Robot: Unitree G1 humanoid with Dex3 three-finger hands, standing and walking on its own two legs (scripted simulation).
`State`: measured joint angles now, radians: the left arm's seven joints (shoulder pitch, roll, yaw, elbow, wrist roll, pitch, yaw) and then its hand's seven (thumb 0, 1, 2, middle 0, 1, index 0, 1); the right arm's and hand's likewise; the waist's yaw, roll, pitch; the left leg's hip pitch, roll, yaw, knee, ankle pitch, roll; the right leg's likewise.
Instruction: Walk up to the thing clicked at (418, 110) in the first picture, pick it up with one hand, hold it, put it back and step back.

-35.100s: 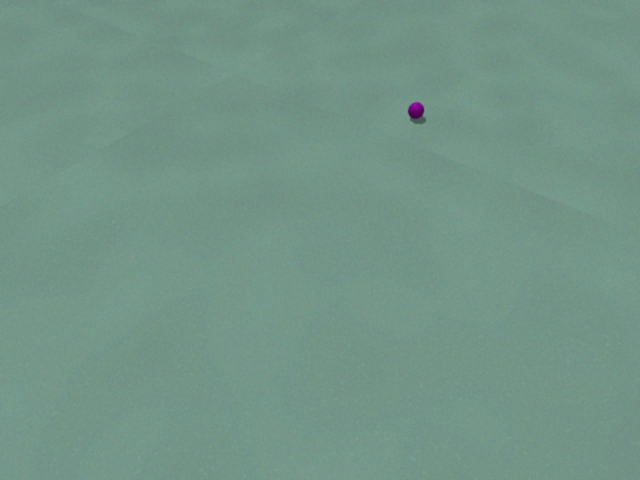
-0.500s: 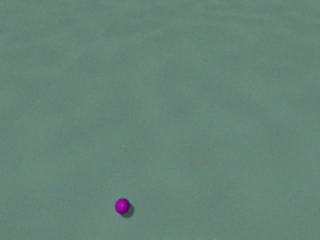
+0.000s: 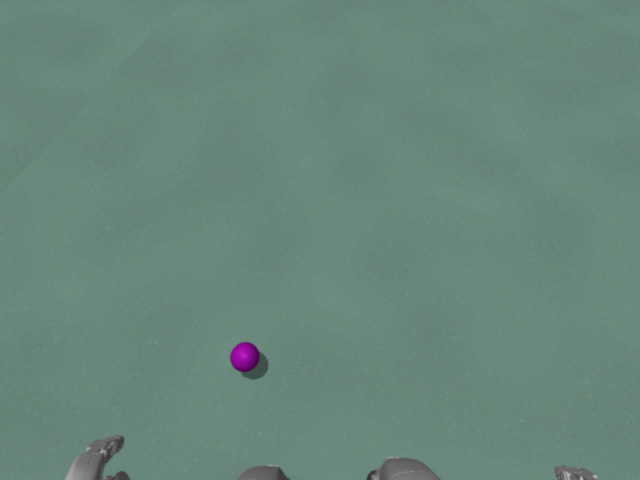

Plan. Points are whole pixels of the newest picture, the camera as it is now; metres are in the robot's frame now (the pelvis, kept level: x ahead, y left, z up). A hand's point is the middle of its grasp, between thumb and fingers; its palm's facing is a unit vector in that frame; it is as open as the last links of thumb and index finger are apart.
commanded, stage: step back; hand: left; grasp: from above
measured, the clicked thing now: (244, 356) +0.48 +0.22 -0.72
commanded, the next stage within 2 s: none
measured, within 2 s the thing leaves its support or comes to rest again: neither
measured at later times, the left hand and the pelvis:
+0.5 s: hand out of the picture +0.00 +0.26 -0.15, palm faces -0.11 -0.91 -0.41, open 7.3 cm; pelvis -0.11 +0.00 -0.01, yaw -6 degrees
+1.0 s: hand out of the picture -0.12 +0.28 -0.14, palm faces -0.03 -0.93 -0.38, open 7.4 cm; pelvis -0.26 +0.01 +0.00, yaw -2 degrees
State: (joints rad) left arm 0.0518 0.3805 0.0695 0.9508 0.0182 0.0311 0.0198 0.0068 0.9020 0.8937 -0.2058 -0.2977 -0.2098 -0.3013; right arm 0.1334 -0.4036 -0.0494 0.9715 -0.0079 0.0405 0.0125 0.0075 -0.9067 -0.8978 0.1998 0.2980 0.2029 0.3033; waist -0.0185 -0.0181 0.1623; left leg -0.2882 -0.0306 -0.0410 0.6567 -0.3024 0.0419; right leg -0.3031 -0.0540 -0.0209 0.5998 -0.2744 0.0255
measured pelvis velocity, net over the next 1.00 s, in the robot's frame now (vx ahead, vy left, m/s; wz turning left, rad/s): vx -0.26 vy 0.01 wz -0.04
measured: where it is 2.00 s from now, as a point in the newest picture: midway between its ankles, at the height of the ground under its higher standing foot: outside the picture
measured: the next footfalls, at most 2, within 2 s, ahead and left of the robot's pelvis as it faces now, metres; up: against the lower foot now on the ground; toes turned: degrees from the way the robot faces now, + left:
right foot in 0.46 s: -0.09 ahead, -0.11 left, +0.00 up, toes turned -4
left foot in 0.80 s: -0.18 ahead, +0.13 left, +0.00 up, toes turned -4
